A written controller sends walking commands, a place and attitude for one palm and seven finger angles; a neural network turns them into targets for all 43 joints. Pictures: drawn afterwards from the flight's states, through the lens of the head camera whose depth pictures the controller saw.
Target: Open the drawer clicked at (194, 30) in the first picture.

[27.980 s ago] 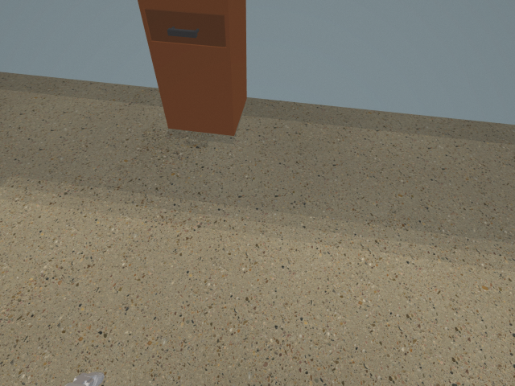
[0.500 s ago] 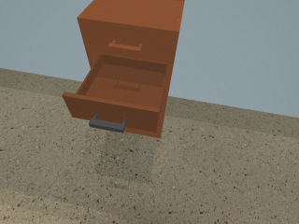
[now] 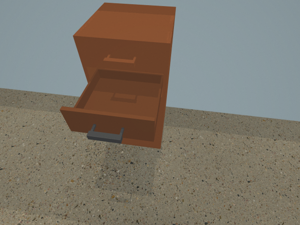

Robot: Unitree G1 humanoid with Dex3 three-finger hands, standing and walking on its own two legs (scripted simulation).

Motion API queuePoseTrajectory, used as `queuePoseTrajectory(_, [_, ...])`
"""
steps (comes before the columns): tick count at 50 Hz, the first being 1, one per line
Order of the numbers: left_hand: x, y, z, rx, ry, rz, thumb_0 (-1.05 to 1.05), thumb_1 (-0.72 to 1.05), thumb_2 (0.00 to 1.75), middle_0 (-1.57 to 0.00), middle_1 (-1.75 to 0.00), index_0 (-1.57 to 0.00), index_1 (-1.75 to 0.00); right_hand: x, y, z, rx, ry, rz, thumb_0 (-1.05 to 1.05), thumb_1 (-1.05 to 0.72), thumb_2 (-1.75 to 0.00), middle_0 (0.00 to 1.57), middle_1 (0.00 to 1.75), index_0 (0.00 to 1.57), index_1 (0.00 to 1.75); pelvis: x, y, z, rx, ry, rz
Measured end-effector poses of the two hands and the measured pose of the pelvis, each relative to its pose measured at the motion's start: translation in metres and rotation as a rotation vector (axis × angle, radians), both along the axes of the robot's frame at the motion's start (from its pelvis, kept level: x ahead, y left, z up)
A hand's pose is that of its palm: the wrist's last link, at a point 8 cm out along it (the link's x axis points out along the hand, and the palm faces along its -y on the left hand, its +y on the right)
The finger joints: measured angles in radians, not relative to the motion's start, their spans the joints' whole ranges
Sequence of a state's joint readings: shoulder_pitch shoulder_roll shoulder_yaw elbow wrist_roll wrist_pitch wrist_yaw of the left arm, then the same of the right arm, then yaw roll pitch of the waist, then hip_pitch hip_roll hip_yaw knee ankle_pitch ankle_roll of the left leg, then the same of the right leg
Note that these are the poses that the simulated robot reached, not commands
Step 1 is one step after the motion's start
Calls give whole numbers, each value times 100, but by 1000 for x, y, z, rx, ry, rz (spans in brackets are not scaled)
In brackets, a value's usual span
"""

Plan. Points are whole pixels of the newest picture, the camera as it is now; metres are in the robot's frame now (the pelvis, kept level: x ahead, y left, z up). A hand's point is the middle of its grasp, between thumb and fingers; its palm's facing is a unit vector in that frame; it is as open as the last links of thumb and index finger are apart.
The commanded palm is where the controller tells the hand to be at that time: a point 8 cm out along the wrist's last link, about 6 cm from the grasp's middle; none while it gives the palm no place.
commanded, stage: let the arm hang, fingers relaxed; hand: left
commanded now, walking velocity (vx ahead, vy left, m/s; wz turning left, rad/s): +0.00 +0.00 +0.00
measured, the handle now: (106, 132) +0.48 +0.21 -0.14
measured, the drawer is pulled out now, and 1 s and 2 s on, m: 0.30 0.30 0.30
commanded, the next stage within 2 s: look to check the result in 0.16 s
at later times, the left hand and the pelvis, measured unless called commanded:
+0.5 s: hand out of the picture -0.02 +0.15 -0.17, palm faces +0.07 -0.98 -0.16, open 7.3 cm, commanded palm none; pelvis +0.01 +0.00 +0.00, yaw +0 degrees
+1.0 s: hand out of the picture +0.00 +0.14 -0.17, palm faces +0.07 -0.98 -0.16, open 7.3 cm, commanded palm none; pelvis +0.02 -0.01 +0.00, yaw +0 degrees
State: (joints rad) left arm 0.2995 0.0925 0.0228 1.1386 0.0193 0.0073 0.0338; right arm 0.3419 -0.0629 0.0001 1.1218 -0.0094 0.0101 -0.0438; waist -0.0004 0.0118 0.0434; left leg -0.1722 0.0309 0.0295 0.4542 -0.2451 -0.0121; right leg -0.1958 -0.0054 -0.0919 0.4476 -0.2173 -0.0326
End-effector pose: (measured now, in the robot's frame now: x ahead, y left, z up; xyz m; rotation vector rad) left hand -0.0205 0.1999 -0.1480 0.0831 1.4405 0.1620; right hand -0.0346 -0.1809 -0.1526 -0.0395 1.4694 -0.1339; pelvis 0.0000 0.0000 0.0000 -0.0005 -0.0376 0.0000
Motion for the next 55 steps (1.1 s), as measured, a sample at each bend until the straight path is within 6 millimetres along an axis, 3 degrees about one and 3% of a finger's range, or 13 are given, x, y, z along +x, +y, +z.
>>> queuePoseTrajectory(21, [-6, -1, 3, 5, 42, 17, 0, 91, 90, -20, -30, -20, -30, 4, -15, 3, -30, 29, 10, 0, -91, -90, 20, 30, 19, 30, 9, -3, 2, -1, 0, 2])
queuePoseTrajectory(55, [15, -8, 4, 7, 24, 7, 0, 91, 90, -20, -30, -20, -30, 19, -21, 2, -27, 29, 10, 0, -91, -90, 20, 30, 19, 30, 21, -11, 2, -1, 4, 0])
